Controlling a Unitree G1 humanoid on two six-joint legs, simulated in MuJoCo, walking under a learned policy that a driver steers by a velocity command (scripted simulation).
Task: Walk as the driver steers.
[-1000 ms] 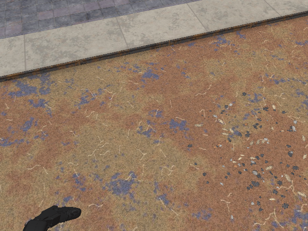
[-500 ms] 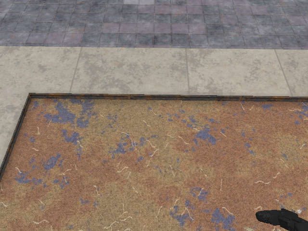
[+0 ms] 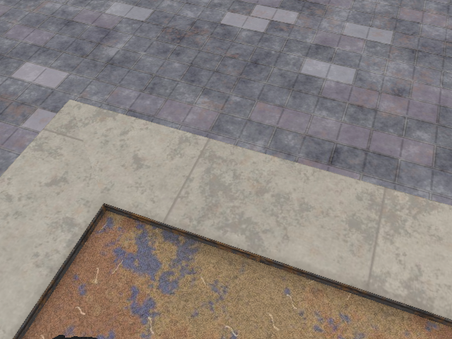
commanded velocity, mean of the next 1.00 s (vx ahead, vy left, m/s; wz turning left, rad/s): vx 0.87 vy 0.00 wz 0.99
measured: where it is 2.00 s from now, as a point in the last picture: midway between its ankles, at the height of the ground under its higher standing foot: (83, 195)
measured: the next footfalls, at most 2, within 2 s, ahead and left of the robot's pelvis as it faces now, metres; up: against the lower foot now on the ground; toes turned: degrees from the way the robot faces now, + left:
left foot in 0.34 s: +0.48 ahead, +0.10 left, +0.00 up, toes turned +22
right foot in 0.70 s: +0.93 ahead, +0.15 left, +0.04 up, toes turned +41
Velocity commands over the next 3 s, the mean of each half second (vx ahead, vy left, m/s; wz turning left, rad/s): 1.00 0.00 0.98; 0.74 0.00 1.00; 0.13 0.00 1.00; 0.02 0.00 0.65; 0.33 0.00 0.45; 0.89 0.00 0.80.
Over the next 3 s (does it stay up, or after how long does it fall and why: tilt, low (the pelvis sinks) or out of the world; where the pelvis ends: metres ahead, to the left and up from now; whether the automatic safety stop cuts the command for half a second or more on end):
stays up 0.63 0.79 0.05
